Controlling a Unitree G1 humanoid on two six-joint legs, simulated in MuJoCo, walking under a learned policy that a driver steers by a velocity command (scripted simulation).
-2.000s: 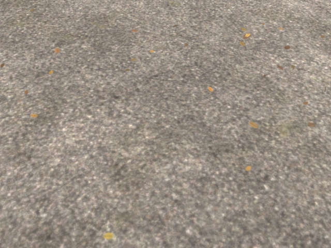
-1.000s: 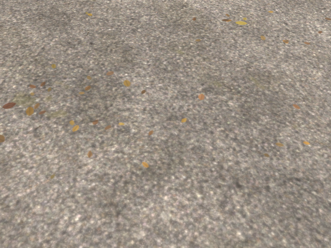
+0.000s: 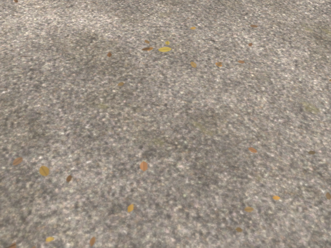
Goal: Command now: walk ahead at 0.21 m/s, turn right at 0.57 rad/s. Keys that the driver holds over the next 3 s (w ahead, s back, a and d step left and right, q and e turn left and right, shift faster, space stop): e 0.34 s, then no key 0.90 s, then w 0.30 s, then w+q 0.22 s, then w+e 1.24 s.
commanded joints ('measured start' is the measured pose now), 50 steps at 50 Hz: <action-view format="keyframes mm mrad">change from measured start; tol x16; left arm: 1 79 34 9 -49 3 26 -20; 13 -156 21 -18 -180 4 43 -46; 18 28 241 46 -175 -18 10 -7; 50 -74 1 -55 108 -9 -7 23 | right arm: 1 77 -115 -31 -29 8 -12 -4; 50 107 -79 -21 126 15 59 -10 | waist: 1 -5 178 -134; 14 -59 189 -99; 18 27 -243 -250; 35 -55 -60 -94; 39 -1 186 -27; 50 -37 46 -20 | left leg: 1 184 265 -146 -138 715 140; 15 165 283 70 79 361 73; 16 103 234 109 246 233 22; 17 -116 129 153 518 -329 -40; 18 -267 -18 22 673 -544 -66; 25 -133 15 -70 585 -253 -57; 36 205 -24 -60 -84 -67 10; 38 158 211 -349 -234 -97 78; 40 -48 192 -308 -254 -179 75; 50 103 85 -199 -193 -104 39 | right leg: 1 -91 -42 12 55 72 28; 14 77 -51 -104 -494 136 -22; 16 278 -69 -16 -710 323 -64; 18 446 -467 505 -748 890 -323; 23 270 -242 190 -787 747 -208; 38 64 -50 112 -708 146 -27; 41 297 -49 88 -730 283 -16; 50 236 -98 132 -796 328 -9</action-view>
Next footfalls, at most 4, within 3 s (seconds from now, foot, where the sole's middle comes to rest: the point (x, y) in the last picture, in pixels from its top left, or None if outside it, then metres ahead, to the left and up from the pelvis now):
0.32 right None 0.13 -0.12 -0.78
0.74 left None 0.13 0.08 -0.78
1.56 right None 0.18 -0.16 -0.78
2.02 left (190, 225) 0.55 -0.09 -0.78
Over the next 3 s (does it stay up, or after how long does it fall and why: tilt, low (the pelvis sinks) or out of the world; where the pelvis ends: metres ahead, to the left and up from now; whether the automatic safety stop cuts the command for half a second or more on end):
stays up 0.83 -0.38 0.00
